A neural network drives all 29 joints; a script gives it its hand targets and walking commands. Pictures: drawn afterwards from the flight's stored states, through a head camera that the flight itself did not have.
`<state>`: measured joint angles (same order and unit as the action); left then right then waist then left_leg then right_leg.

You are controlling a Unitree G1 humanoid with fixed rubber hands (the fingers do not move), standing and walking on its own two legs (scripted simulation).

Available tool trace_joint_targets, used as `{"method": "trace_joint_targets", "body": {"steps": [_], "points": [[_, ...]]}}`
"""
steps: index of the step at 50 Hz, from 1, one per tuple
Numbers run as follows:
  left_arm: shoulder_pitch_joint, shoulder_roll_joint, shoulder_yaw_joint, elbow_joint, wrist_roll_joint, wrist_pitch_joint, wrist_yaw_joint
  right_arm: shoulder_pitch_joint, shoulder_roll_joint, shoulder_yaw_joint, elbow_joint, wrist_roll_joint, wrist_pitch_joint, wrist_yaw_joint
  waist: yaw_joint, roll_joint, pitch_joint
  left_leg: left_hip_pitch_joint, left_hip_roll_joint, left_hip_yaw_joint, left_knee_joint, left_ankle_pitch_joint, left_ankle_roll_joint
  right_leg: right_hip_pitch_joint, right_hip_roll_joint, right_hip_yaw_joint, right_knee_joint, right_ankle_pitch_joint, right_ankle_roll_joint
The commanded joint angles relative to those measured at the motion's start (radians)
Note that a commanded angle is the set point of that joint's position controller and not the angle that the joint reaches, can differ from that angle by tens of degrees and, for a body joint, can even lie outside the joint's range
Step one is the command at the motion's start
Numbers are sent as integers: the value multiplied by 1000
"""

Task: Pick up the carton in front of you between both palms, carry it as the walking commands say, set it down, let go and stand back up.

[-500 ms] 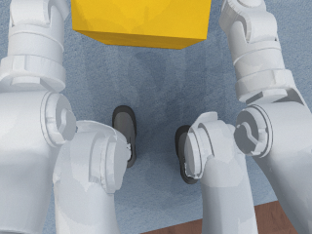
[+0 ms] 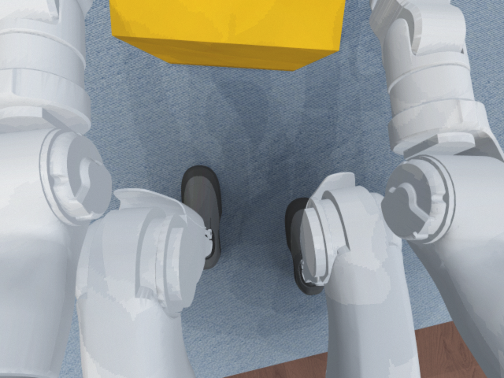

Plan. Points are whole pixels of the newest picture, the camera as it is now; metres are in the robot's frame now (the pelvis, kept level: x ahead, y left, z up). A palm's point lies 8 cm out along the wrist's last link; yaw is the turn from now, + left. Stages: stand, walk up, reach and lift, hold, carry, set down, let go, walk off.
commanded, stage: set down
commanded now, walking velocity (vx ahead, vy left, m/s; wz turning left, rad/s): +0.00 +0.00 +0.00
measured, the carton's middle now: out of the picture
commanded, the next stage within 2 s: let go in 1.52 s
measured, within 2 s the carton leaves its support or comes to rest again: neither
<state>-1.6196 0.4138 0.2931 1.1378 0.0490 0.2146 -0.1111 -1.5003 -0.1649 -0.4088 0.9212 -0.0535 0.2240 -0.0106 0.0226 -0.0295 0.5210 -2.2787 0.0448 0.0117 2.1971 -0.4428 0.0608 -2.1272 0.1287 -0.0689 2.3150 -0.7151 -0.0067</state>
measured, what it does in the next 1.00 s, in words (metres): rises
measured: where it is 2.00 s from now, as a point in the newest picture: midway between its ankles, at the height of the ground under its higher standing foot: (256, 248)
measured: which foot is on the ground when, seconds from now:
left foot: down 0.00-1.00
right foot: down 0.00-1.00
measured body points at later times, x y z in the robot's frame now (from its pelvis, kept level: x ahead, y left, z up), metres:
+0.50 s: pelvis +0.01 +0.00 +0.00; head +0.39 +0.02 +0.23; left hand +0.58 +0.24 -0.17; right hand +0.59 -0.15 -0.17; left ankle +0.15 +0.11 -0.32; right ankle +0.09 -0.10 -0.32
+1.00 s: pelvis +0.01 +0.01 +0.11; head +0.36 +0.04 +0.39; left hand +0.59 +0.25 +0.00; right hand +0.59 -0.14 +0.00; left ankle +0.15 +0.11 -0.32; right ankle +0.09 -0.10 -0.32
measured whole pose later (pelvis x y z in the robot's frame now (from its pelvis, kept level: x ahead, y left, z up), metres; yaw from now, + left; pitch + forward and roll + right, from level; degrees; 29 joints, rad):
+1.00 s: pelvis +0.01 +0.01 +0.11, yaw +0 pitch +43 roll -3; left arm -1.50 0.46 0.22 1.11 -0.06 0.19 0.01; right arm -1.40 -0.26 -0.26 0.92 0.09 0.22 -0.14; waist -0.01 -0.02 0.15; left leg -2.15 0.01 0.01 1.81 -0.41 0.05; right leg -2.02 0.10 -0.04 1.90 -0.63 0.00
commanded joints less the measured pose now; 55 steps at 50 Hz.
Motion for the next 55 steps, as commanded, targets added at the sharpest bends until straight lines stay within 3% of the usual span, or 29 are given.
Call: {"method": "trace_joint_targets", "body": {"steps": [1, 5, 7, 11, 13, 15, 20, 25, 31, 36, 40, 45, 55], "points": [[-198, -734, -158, 59, -9, 38, -165, -365, 622, 247, 64, 15, 29, 163, -1, -14, -646, 623, -99, -73, -70, -4, 15, 46, 2, 69, -284, 53, -3], [-174, -620, -116, 83, 24, 23, -144, -316, 520, 210, 79, -13, 15, 135, 2, -9, -633, 627, -88, -68, -62, 9, 3, 80, -6, 70, -278, 74, 13], [-154, -492, -82, 85, 28, -3, -110, -284, 394, 184, 69, -19, -6, 103, -2, -3, -664, 655, -79, -61, -53, 50, -10, 121, -12, 66, -278, 109, 25], [-124, 103, -2, 34, -9, -113, 80, -195, -173, 104, 28, 13, -92, -67, -10, 11, -866, 769, -54, -66, -45, 206, -35, 203, -34, 68, -276, 246, 57], [-214, 173, -37, 19, -82, -153, 137, -241, -232, 156, 34, 88, -119, -110, -8, 28, -1019, 879, -49, -80, -17, 358, -33, 178, -45, 71, -255, 351, 66], [-247, 198, -73, 19, -142, -173, 156, -260, -255, 218, 32, 155, -137, -124, -1, 34, -1140, 951, -42, -88, 3, 456, -26, 166, -55, 66, -242, 408, 68], [-287, 235, -158, -4, -242, -183, 151, -306, -239, 333, 9, 281, -138, -123, 18, 36, -1296, 968, -31, -81, -5, 481, -15, 214, -66, 72, -248, 434, 47], [-302, 276, -187, -38, -273, -157, 143, -313, -262, 337, -27, 312, -109, -147, 7, 56, -1468, 1029, -32, -55, -36, 428, -13, 311, -61, 61, -287, 405, 36], [-301, 294, -163, -122, -248, -89, 148, -328, -261, 300, -122, 288, -44, -187, 2, 66, -1645, 1057, -54, -16, -141, 354, -13, 447, -39, 51, -397, 368, 30], [-226, 231, -111, -39, -174, -60, 131, -236, -207, 219, -36, 219, -13, -171, -10, 73, -1400, 891, -55, -24, -242, 237, -14, 326, -43, 65, -489, 277, 33], [-180, 186, -74, -20, -125, -67, 115, -188, -177, 164, -14, 162, -24, -146, -18, 73, -1336, 872, -56, -37, -309, 231, -19, 263, -45, 63, -550, 268, 39], [-169, 177, -59, -77, -101, -61, 117, -179, -193, 137, -68, 134, -27, -132, -25, 85, -1446, 1014, -67, -45, -390, 279, -26, 265, -37, 42, -616, 274, 39], [-119, 155, -74, -277, -105, 6, 136, -103, -251, 147, -197, 169, 7, -116, -49, 141, -1720, 1427, -93, -76, -563, 480, -35, 304, -25, 8, -772, 348, 39]]}}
